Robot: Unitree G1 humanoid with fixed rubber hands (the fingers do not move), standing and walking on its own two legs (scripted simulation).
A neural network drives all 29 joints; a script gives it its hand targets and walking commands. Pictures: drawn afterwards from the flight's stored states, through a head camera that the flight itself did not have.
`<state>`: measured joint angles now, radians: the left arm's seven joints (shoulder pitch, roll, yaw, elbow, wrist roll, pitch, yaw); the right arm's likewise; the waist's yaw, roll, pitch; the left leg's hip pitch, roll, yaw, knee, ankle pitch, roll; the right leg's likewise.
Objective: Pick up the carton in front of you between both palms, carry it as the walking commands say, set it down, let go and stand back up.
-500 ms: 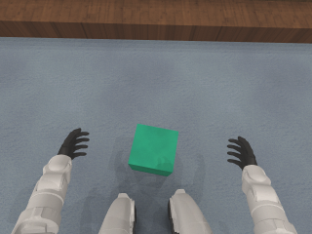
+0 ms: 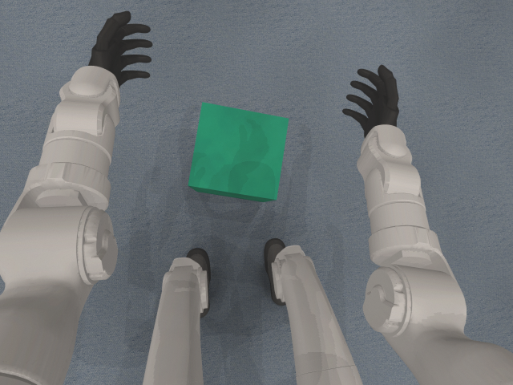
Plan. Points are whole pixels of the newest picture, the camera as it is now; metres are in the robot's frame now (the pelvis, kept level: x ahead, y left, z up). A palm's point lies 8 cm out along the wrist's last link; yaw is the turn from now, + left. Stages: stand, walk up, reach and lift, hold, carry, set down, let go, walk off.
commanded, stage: reach and lift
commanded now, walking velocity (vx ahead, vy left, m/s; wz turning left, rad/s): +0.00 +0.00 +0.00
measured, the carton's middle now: (237, 159) +0.47 -0.03 -0.51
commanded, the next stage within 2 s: none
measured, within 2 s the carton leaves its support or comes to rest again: leaves its support in 1.68 s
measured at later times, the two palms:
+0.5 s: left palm (152, 133) +0.52 +0.15 -0.34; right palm (330, 157) +0.43 -0.23 -0.32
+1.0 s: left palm (172, 142) +0.52 +0.13 -0.46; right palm (314, 158) +0.45 -0.23 -0.44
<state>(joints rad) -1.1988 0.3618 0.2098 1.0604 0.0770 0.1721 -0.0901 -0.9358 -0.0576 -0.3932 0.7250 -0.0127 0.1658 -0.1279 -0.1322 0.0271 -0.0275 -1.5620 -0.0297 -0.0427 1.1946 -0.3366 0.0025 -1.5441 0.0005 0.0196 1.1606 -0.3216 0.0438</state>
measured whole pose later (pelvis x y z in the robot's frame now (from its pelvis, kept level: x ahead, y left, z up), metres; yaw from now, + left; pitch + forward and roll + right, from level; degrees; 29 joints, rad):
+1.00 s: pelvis -0.03 +0.00 -0.27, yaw -3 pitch +38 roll -3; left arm -1.41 0.44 -0.09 1.15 -0.20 0.02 0.07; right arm -1.26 -0.25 -0.15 1.06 0.31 -0.01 -0.16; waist -0.09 -0.05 0.31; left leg -2.30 -0.02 -0.06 2.20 -0.56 -0.01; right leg -2.29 0.05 0.01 2.14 -0.52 0.07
